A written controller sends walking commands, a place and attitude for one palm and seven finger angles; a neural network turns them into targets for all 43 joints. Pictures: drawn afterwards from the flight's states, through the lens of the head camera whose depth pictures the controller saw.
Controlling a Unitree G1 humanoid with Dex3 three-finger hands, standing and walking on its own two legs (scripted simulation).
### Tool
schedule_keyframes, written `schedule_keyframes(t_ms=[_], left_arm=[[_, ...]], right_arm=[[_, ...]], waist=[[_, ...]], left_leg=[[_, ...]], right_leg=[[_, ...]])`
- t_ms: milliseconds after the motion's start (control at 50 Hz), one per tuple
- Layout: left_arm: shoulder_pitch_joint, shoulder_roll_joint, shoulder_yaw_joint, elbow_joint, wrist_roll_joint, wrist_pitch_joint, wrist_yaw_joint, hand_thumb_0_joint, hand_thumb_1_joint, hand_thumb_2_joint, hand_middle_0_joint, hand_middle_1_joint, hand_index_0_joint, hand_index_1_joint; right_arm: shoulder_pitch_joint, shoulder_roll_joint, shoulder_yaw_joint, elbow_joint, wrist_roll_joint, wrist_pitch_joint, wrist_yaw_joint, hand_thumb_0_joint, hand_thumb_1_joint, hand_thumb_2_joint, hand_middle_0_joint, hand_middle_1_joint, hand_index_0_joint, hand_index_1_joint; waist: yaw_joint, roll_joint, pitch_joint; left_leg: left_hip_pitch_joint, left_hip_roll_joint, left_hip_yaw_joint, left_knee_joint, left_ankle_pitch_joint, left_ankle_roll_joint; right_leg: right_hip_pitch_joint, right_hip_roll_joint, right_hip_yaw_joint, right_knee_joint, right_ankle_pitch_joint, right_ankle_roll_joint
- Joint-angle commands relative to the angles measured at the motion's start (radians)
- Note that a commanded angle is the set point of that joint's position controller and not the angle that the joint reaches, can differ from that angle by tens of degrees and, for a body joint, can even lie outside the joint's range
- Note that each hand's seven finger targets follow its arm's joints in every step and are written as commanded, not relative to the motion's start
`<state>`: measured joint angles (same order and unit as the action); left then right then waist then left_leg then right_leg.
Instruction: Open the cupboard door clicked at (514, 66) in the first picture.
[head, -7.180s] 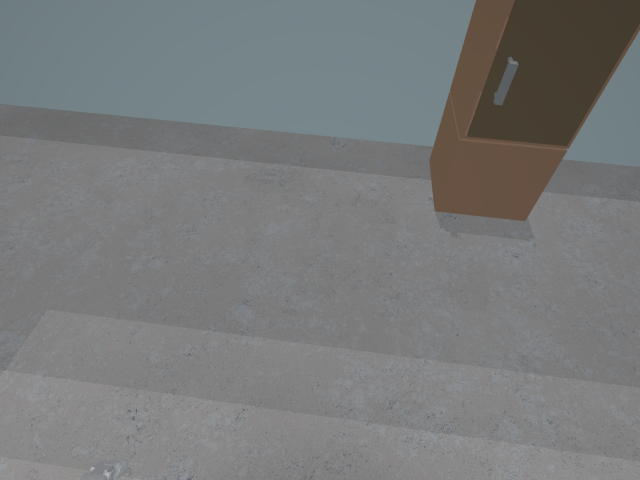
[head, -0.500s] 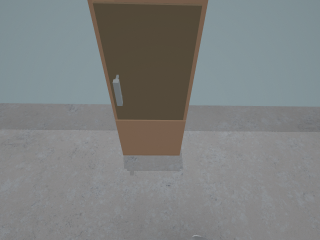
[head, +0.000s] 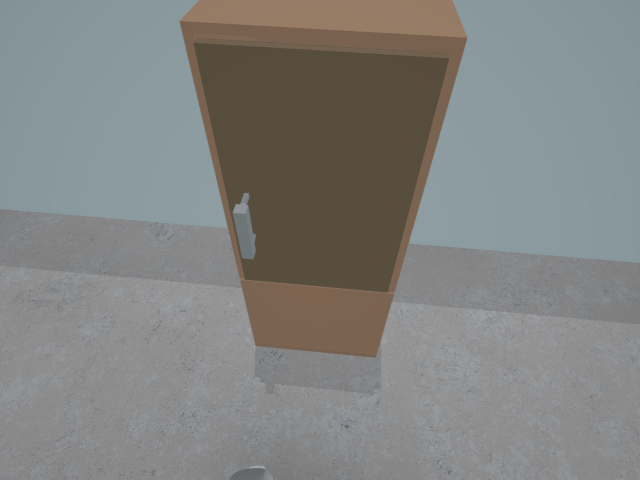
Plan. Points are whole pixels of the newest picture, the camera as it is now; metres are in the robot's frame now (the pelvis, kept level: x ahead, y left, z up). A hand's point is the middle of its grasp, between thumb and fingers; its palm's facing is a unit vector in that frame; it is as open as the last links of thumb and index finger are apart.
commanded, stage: come to a stop and stand still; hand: left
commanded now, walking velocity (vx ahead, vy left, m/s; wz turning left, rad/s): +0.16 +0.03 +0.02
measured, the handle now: (247, 225) +0.60 +0.21 -0.11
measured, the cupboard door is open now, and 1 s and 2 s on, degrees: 0 0 0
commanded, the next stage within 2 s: none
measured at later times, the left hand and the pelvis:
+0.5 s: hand out of the picture +0.12 +0.20 -0.17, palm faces +0.03 -0.96 -0.27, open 7.3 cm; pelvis +0.03 -0.01 -0.01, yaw -2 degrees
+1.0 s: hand out of the picture +0.03 +0.18 -0.17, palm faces +0.05 -0.97 -0.26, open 7.3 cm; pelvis +0.02 -0.01 +0.00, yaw -1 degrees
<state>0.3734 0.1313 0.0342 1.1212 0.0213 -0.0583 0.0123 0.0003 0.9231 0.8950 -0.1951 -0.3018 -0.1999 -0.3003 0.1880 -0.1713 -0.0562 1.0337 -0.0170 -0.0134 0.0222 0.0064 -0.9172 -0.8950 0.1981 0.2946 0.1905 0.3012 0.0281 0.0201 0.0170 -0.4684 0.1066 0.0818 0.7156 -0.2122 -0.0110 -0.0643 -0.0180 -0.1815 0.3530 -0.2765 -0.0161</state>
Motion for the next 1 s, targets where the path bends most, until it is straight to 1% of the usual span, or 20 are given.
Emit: schedule_keyframes(t_ms=[0,20,40,60,80,100,140,300,460,500,520,540,560,600,680,820,860,920,940,980], left_arm=[[0.031,0.157,0.030,-0.028,0.004,-0.008,0.010,0.000,0.900,0.900,-0.200,-0.300,-0.200,-0.300],[0.027,0.143,0.027,-0.027,0.000,-0.002,0.011,0.000,0.900,0.900,-0.200,-0.300,-0.200,-0.300],[0.046,0.104,0.014,-0.029,-0.006,0.004,0.011,0.000,0.900,0.900,-0.200,-0.300,-0.200,-0.300],[0.098,0.043,-0.001,-0.030,-0.019,0.008,0.015,0.000,0.900,0.900,-0.200,-0.300,-0.200,-0.300],[0.099,0.049,-0.008,-0.022,-0.019,0.017,0.025,0.000,0.900,0.900,-0.200,-0.300,-0.200,-0.300],[0.095,0.040,-0.014,-0.007,-0.020,0.032,0.032,0.000,0.900,0.900,-0.200,-0.300,-0.200,-0.300],[0.062,0.054,-0.012,0.004,-0.014,0.050,0.034,0.000,0.900,0.900,-0.200,-0.300,-0.200,-0.300],[-0.024,0.107,0.040,-0.099,0.002,0.112,0.020,0.000,0.900,0.900,-0.200,-0.300,-0.200,-0.300],[-0.039,0.099,0.034,-0.148,-0.005,0.093,0.016,0.000,0.900,0.900,-0.200,-0.300,-0.200,-0.300],[-0.001,0.152,0.035,-0.130,0.007,0.071,0.021,0.000,0.900,0.900,-0.200,-0.300,-0.200,-0.300],[-0.047,0.232,0.037,-0.149,0.015,0.054,0.025,0.000,0.900,0.900,-0.200,-0.300,-0.200,-0.300],[-0.086,0.285,0.043,-0.180,0.010,0.059,0.023,0.000,0.900,0.900,-0.200,-0.300,-0.200,-0.300],[-0.126,0.301,0.043,-0.193,0.010,0.066,0.021,0.000,0.900,0.900,-0.200,-0.300,-0.200,-0.300],[-0.171,0.281,0.054,-0.200,0.009,0.065,0.027,0.000,0.900,0.900,-0.200,-0.300,-0.200,-0.300],[-0.166,0.241,0.050,-0.204,0.003,0.054,0.023,0.000,0.900,0.900,-0.200,-0.300,-0.200,-0.300],[-0.027,0.243,0.060,-0.149,0.010,0.049,0.029,0.000,0.900,0.900,-0.200,-0.300,-0.200,-0.300],[-0.044,0.252,0.063,-0.143,0.012,0.051,0.029,0.000,0.900,0.900,-0.200,-0.300,-0.200,-0.300],[-0.099,0.238,0.056,-0.132,0.003,0.059,0.027,0.000,0.900,0.900,-0.200,-0.300,-0.200,-0.300],[-0.037,0.234,0.027,-0.112,0.006,0.035,0.066,0.000,0.900,0.900,-0.200,-0.300,-0.200,-0.300],[-0.104,0.216,0.023,-0.153,-0.002,0.038,0.050,0.000,0.900,0.900,-0.200,-0.300,-0.200,-0.300]], right_arm=[[0.043,-0.029,0.005,-0.036,-0.005,-0.028,-0.004,0.000,-0.900,-0.900,0.200,0.300,0.200,0.300],[0.109,-0.049,0.004,-0.010,-0.008,-0.035,-0.010,0.000,-0.900,-0.900,0.200,0.300,0.200,0.300],[0.202,-0.104,-0.003,0.017,-0.013,-0.046,-0.021,0.000,-0.900,-0.900,0.200,0.300,0.200,0.300],[0.240,-0.174,-0.010,0.023,-0.012,-0.045,-0.037,0.000,-0.900,-0.900,0.200,0.300,0.200,0.300],[0.211,-0.164,0.003,0.025,0.000,-0.029,-0.051,0.000,-0.900,-0.900,0.200,0.300,0.200,0.300],[0.122,-0.137,0.015,0.017,0.002,-0.027,-0.064,0.000,-0.900,-0.900,0.200,0.300,0.200,0.300],[0.045,-0.113,0.022,0.007,0.004,-0.021,-0.075,0.000,-0.900,-0.900,0.200,0.300,0.200,0.300],[0.004,-0.162,-0.032,-0.034,-0.001,0.019,-0.083,0.000,-0.900,-0.900,0.200,0.300,0.200,0.300],[-0.062,-0.166,-0.040,-0.065,-0.011,0.035,-0.049,0.000,-0.900,-0.900,0.200,0.300,0.200,0.300],[-0.023,-0.112,-0.031,-0.059,0.002,0.039,-0.037,0.000,-0.900,-0.900,0.200,0.300,0.200,0.300],[0.003,-0.042,-0.015,-0.075,0.013,0.046,-0.031,0.000,-0.900,-0.900,0.200,0.300,0.200,0.300],[-0.042,-0.065,-0.017,-0.104,0.008,0.058,-0.027,0.000,-0.900,-0.900,0.200,0.300,0.200,0.300],[-0.040,-0.084,-0.023,-0.103,0.004,0.065,-0.021,0.000,-0.900,-0.900,0.200,0.300,0.200,0.300],[-0.015,-0.107,-0.029,-0.086,-0.004,0.076,-0.017,0.000,-0.900,-0.900,0.200,0.300,0.200,0.300],[0.083,-0.114,-0.028,-0.045,-0.005,0.058,-0.009,0.000,-0.900,-0.900,0.200,0.300,0.200,0.300],[0.028,-0.090,-0.013,-0.075,0.002,0.044,-0.020,0.000,-0.900,-0.900,0.200,0.300,0.200,0.300],[0.047,-0.079,-0.006,-0.072,0.008,0.037,-0.023,0.000,-0.900,-0.900,0.200,0.300,0.200,0.300],[0.145,-0.061,0.001,-0.027,0.011,0.030,-0.032,0.000,-0.900,-0.900,0.200,0.300,0.200,0.300],[0.136,-0.129,-0.001,-0.082,0.004,0.014,-0.032,0.000,-0.900,-0.900,0.200,0.300,0.200,0.300],[0.149,-0.092,0.018,-0.105,-0.003,0.013,-0.028,0.000,-0.900,-0.900,0.200,0.300,0.200,0.300]], waist=[[-0.028,-0.107,0.056],[-0.057,-0.057,0.033],[-0.081,0.063,-0.054],[-0.066,0.240,-0.127],[-0.053,0.201,-0.133],[-0.021,0.190,-0.092],[-0.019,0.137,-0.025],[-0.029,0.066,-0.080],[-0.002,0.210,-0.062],[0.014,0.040,-0.053],[-0.011,-0.209,-0.014],[0.012,-0.277,0.045],[0.003,-0.191,0.051],[-0.009,-0.267,0.083],[-0.020,-0.185,0.040],[0.049,-0.192,-0.029],[0.040,-0.217,-0.047],[-0.016,-0.221,-0.066],[-0.043,-0.090,-0.093],[-0.051,0.017,-0.055]], left_leg=[[0.176,-0.040,0.025,-0.168,0.031,0.015],[0.301,-0.054,0.027,-0.243,0.082,0.017],[0.462,0.044,-0.081,-0.284,0.316,0.044],[0.585,0.254,-0.295,-0.297,0.690,0.134],[0.496,0.304,-0.288,-0.339,0.833,0.198],[0.421,0.285,-0.239,-0.356,0.869,0.195],[0.370,0.248,-0.188,-0.357,0.907,0.179],[0.354,0.270,-0.141,-0.351,0.706,0.207],[0.216,0.177,-0.106,-0.342,0.206,0.133],[0.121,0.060,-0.048,-0.216,-0.051,0.047],[0.049,-0.035,0.004,-0.088,-0.253,-0.017],[0.054,-0.057,-0.039,0.024,-0.333,-0.019],[0.084,-0.052,-0.082,0.111,-0.318,-0.012],[0.020,-0.056,-0.114,0.209,-0.228,-0.004],[-0.001,-0.074,-0.087,0.261,-0.104,-0.026],[0.008,-0.078,-0.066,0.043,-0.223,-0.041],[0.074,-0.085,-0.059,-0.045,-0.232,-0.034],[0.277,-0.111,-0.020,-0.268,-0.066,-0.025],[0.279,-0.099,-0.002,-0.156,-0.089,-0.029],[0.254,-0.069,-0.044,-0.265,-0.117,0.005]], right_leg=[[-0.101,-0.252,0.157,-0.031,0.289,-0.108],[-0.143,-0.208,0.117,0.081,0.297,-0.084],[-0.208,-0.125,0.067,0.273,0.230,-0.034],[-0.338,-0.036,0.024,0.438,-0.160,0.020],[-0.287,-0.038,0.102,0.523,-0.369,0.027],[-0.262,-0.075,0.148,0.526,-0.356,0.038],[-0.269,-0.090,0.164,0.501,-0.277,0.052],[-0.380,-0.043,0.191,0.711,-0.195,0.056],[-0.179,-0.032,0.119,0.304,-0.084,0.044],[-0.054,-0.063,0.152,0.041,0.089,0.045],[-0.123,-0.263,0.405,-0.085,0.037,-0.016],[-0.270,-0.378,0.528,-0.172,-0.024,-0.102],[-0.348,-0.388,0.504,-0.203,-0.206,-0.138],[-0.344,-0.342,0.524,-0.219,-0.296,-0.108],[-0.200,-0.266,0.358,-0.130,-0.046,-0.086],[0.012,-0.314,0.397,-0.064,0.243,-0.150],[-0.003,-0.313,0.389,-0.044,0.310,-0.155],[-0.106,-0.242,0.315,0.007,0.267,-0.093],[-0.073,-0.230,0.315,0.107,0.477,-0.054],[-0.192,-0.180,0.247,0.112,0.024,-0.051]])
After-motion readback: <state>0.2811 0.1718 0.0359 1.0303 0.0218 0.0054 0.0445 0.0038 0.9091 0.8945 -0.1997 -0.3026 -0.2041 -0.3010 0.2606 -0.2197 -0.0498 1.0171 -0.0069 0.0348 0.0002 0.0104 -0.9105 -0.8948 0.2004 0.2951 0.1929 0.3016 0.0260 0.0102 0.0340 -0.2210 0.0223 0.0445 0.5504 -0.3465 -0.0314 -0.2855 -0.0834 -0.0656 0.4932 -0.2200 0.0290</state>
